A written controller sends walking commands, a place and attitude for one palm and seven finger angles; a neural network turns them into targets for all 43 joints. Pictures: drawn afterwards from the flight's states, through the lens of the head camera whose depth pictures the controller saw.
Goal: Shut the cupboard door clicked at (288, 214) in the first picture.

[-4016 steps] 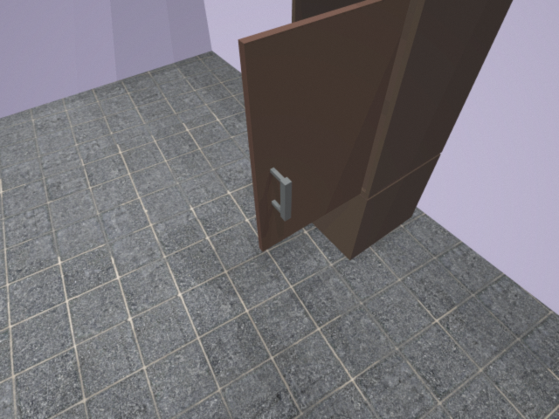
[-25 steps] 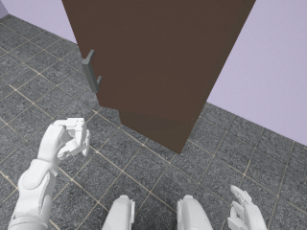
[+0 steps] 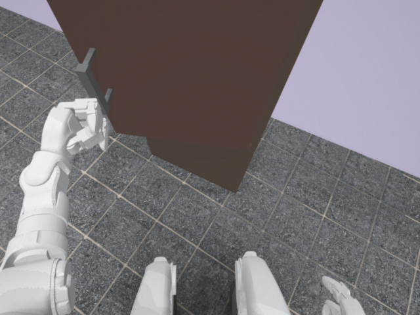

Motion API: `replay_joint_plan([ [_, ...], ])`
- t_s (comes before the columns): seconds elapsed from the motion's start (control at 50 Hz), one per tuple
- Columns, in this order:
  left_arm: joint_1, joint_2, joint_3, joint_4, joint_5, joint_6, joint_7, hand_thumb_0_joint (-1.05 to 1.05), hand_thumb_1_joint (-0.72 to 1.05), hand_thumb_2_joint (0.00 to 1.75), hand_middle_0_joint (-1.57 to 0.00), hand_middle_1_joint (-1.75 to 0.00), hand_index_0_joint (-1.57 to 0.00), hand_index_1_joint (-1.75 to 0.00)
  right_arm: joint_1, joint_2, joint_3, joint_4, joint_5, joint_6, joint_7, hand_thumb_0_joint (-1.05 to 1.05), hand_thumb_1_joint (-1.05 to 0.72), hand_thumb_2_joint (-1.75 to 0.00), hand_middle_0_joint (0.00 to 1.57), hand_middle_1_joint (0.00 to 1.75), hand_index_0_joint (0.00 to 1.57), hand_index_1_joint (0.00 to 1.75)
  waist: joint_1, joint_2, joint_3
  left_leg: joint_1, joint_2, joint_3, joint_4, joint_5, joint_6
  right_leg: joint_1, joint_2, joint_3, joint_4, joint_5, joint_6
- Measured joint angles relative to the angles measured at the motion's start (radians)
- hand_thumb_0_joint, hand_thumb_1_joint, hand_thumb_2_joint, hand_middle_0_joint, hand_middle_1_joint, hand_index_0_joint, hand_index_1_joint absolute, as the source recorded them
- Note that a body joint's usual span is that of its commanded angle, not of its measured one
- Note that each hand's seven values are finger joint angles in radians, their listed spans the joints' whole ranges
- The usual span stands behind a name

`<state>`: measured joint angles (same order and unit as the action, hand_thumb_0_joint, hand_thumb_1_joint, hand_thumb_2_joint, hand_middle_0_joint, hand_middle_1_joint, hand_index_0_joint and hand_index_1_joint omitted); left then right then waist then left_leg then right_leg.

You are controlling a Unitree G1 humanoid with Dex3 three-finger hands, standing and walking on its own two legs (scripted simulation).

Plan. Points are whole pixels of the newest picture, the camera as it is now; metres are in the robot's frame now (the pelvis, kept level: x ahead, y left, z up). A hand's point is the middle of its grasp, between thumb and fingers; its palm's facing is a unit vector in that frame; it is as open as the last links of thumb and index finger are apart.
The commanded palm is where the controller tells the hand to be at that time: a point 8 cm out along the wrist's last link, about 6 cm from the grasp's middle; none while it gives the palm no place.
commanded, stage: bring the fist close to the handle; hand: left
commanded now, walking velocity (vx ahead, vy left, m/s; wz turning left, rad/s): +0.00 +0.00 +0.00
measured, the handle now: (97, 83) +0.55 +0.22 +0.04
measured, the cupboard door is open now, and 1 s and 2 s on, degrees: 18 17 3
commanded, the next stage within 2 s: push the door shut along its arc in 0.44 s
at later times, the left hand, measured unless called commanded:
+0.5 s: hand (97, 127) +0.44 +0.20 +0.04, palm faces -0.17 -0.99 -0.03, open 3.1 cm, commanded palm +0.43 +0.25 +0.04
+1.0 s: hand (106, 109) +0.48 +0.19 +0.05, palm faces -0.26 -0.96 -0.04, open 3.1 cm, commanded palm +0.49 +0.23 +0.04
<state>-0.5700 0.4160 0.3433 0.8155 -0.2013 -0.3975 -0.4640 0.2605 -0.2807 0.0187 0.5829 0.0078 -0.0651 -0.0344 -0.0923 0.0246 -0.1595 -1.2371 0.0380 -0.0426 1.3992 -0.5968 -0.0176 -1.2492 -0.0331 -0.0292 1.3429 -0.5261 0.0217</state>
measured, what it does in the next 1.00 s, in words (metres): stands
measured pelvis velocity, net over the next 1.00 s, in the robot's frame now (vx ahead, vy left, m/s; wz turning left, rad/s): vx -0.01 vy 0.01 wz -0.02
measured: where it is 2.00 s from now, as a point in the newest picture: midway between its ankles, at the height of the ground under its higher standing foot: outside the picture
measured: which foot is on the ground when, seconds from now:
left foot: down 0.00-1.00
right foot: down 0.00-1.00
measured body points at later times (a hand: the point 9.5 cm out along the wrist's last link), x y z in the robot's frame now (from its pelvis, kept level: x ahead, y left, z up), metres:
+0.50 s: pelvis -0.01 +0.01 +0.00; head +0.14 +0.03 +0.42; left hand +0.45 +0.26 +0.05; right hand +0.07 -0.26 -0.11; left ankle +0.03 +0.13 -0.60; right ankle +0.05 -0.14 -0.60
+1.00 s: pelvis -0.01 +0.01 -0.01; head +0.15 +0.03 +0.41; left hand +0.49 +0.25 +0.05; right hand +0.06 -0.26 -0.12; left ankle +0.03 +0.13 -0.60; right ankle +0.05 -0.14 -0.60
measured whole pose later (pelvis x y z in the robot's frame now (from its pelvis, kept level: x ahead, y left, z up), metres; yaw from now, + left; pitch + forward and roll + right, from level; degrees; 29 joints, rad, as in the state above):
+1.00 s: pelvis -0.01 +0.01 -0.01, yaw -1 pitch +28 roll -4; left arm -0.85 0.54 0.36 1.04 -0.14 -0.38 -0.54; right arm 0.28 -0.28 0.04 0.60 0.00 0.01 -0.02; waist -0.15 0.03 -0.15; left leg -1.34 0.04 -0.05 1.46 -0.60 0.00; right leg -1.34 -0.03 -0.04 1.37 -0.51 0.03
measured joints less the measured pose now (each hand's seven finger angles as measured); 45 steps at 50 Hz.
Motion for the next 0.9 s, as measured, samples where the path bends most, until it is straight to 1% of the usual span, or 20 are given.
replay_joint_plan([
  [0.08,-0.081,0.029,0.023,0.082,0.015,-0.01,-0.01,0.02,0.9,0.9,-1.3,-1.5,-1.3,-1.5,0.004,-0.002,0.002,0.009,-0.004,0.013,0.003,0.01,-0.91,-0.9,0.2,0.3,0.2,0.3,-0.012,0.003,0.003,-0.029,0.002,-0.002,0.017,-0.001,0.0,-0.028,0.002,-0.001,0.013,0.002,0.0],
  [0.12,-0.101,0.038,0.032,0.096,0.016,-0.013,-0.015,0.02,0.9,0.9,-1.3,-1.5,-1.3,-1.5,0.01,-0.003,0.0,0.008,-0.006,0.021,0.007,0.01,-0.91,-0.9,0.2,0.3,0.2,0.3,-0.018,0.006,0.003,-0.042,0.003,-0.001,0.023,-0.001,0.001,-0.041,0.004,0.0,0.018,0.003,0.0],
  [0.22,-0.091,0.042,0.052,0.091,0.015,-0.009,-0.026,0.01,0.9,0.9,-1.3,-1.5,-1.3,-1.5,0.027,-0.001,-0.001,0.003,-0.003,0.049,0.017,0.01,-0.91,-0.9,0.2,0.3,0.2,0.3,-0.025,0.007,0.004,-0.047,0.007,0.01,0.021,0.0,0.005,-0.051,0.009,0.011,0.016,0.009,0.004],
  [0.3,-0.067,0.038,0.062,0.084,0.017,-0.007,-0.022,0.01,0.9,0.9,-1.3,-1.5,-1.3,-1.5,0.036,0.001,0.001,0.0,-0.002,0.06,0.019,0.01,-0.91,-0.9,0.2,0.3,0.2,0.3,-0.026,0.006,0.009,-0.039,0.008,0.014,0.013,0.003,0.008,-0.044,0.009,0.015,0.006,0.015,0.007],
  [0.44,-0.072,0.035,0.046,0.084,0.018,-0.034,-0.018,0.02,0.9,0.9,-1.3,-1.5,-1.3,-1.5,0.034,0.002,0.004,0.011,-0.005,0.057,0.017,0.01,-0.91,-0.9,0.2,0.3,0.2,0.3,-0.022,0.002,0.009,-0.038,0.002,0.004,0.011,0.008,0.01,-0.033,0.004,0.006,-0.004,0.018,0.009],
  [0.56,-0.088,0.033,0.026,0.101,0.018,-0.029,-0.02,0.02,0.9,0.9,-1.3,-1.5,-1.3,-1.5,0.016,0.002,0.004,0.006,-0.005,0.061,0.018,0.01,-0.91,-0.9,0.2,0.3,0.2,0.3,-0.02,-0.001,0.005,-0.033,-0.001,0.001,0.006,0.01,0.012,-0.023,0.001,0.002,-0.012,0.02,0.011],
  [0.66,-0.113,0.038,0.011,0.133,0.033,-0.033,-0.023,0.01,0.9,0.9,-1.3,-1.5,-1.31,-1.5,0.001,0.001,0.008,-0.002,-0.005,0.059,0.017,0.0,-0.91,-0.9,0.2,0.3,0.2,0.3,-0.022,-0.003,0.006,-0.034,-0.003,-0.002,0.01,0.008,0.013,-0.022,0.0,0.0,-0.011,0.019,0.012],
  [0.76,-0.186,0.063,0.001,0.181,0.048,-0.031,-0.036,0.02,0.9,0.9,-1.3,-1.5,-1.31,-1.5,-0.013,-0.002,0.016,0.001,-0.008,0.056,0.011,0.0,-0.91,-0.9,0.2,0.3,0.2,0.3,-0.034,-0.002,0.009,-0.06,-0.003,-0.01,0.031,0.004,0.013,-0.043,0.0,-0.007,0.004,0.015,0.011],
  [0.84,-0.241,0.087,0.007,0.208,0.058,-0.016,-0.051,0.02,0.9,0.9,-1.3,-1.5,-1.31,-1.5,-0.013,-0.003,0.019,0.001,-0.01,0.061,0.012,0.0,-0.91,-0.9,0.2,0.3,0.2,0.3,-0.048,0.003,0.01,-0.084,-0.001,-0.012,0.046,0.0,0.013,-0.066,0.002,-0.008,0.016,0.013,0.011],
  [0.9,-0.259,0.103,0.016,0.215,0.059,-0.002,-0.06,0.02,0.9,0.9,-1.3,-1.5,-1.31,-1.5,-0.002,-0.003,0.017,0.001,-0.01,0.067,0.015,0.0,-0.91,-0.9,0.2,0.3,0.2,0.3,-0.053,0.006,0.011,-0.095,0.001,-0.011,0.054,-0.003,0.013,-0.078,0.005,-0.007,0.022,0.012,0.012],
])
